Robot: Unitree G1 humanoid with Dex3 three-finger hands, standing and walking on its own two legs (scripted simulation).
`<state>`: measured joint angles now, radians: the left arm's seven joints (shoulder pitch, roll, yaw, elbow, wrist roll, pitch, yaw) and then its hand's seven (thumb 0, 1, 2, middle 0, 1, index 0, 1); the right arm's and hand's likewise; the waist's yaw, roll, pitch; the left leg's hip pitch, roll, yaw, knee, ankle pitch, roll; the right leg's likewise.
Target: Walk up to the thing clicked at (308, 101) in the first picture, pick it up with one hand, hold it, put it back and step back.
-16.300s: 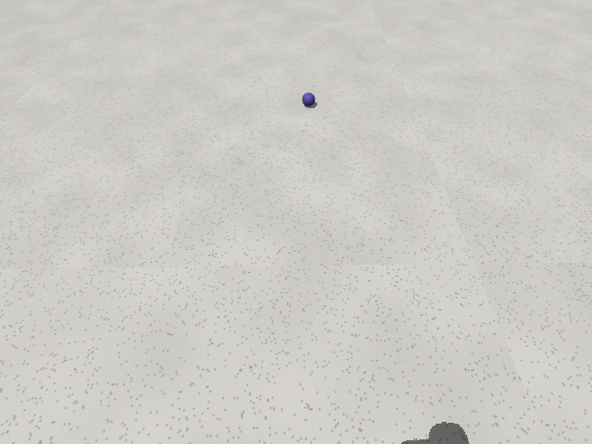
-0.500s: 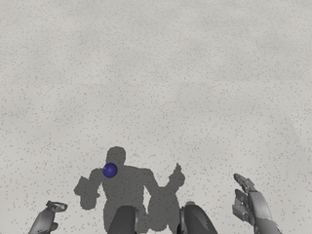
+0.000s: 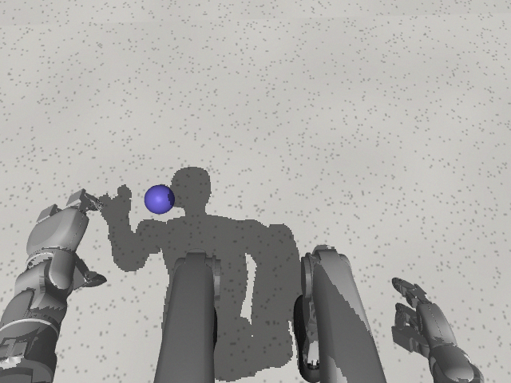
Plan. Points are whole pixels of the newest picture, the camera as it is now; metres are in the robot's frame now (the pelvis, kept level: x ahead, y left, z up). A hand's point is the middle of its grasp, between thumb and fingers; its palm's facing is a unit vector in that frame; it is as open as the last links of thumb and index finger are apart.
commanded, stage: rise first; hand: left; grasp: from above
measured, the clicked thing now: (159, 199) +0.47 +0.27 -0.43
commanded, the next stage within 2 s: approach in 1.46 s
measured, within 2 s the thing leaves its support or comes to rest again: neither
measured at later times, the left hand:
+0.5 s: hand (108, 221) +0.37 +0.32 -0.25, palm faces -0.46 -0.11 -0.88, open 14.0 cm
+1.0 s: hand (121, 210) +0.41 +0.32 -0.30, palm faces -0.45 -0.04 -0.89, open 13.8 cm
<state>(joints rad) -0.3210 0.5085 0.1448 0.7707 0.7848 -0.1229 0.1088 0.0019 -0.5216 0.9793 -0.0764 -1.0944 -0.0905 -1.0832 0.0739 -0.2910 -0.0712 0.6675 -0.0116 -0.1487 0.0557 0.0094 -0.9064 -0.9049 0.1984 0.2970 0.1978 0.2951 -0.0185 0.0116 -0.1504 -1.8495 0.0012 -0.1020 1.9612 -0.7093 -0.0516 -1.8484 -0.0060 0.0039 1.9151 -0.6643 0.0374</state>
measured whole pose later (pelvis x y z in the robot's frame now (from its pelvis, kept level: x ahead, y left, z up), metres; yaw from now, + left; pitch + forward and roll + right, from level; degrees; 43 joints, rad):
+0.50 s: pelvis -0.03 +0.02 -0.10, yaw -3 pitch +33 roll -7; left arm -0.67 0.67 0.14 1.18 1.16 -0.29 0.29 0.00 -0.51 1.01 -0.08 -1.00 -0.09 -1.00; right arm 0.15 -0.28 -0.03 0.75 -0.08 -0.04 0.10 0.01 -0.90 -0.90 0.20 0.30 0.20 0.29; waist -0.12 0.00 -0.10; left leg -2.16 -0.03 -0.14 2.27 -0.68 -0.03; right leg -2.12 0.00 -0.01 2.18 -0.64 0.05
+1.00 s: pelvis -0.02 +0.02 -0.13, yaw -4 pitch +33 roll -8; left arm -0.83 0.72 0.13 1.38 1.32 -0.31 0.42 0.00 -0.46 0.96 -0.13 -0.95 -0.14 -0.95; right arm 0.12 -0.27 0.00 0.77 -0.14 -0.04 0.14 0.00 -0.91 -0.90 0.20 0.30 0.20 0.29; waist -0.17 -0.01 -0.08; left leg -2.27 -0.04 -0.14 2.39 -0.70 -0.02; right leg -2.22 0.01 0.00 2.28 -0.66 0.06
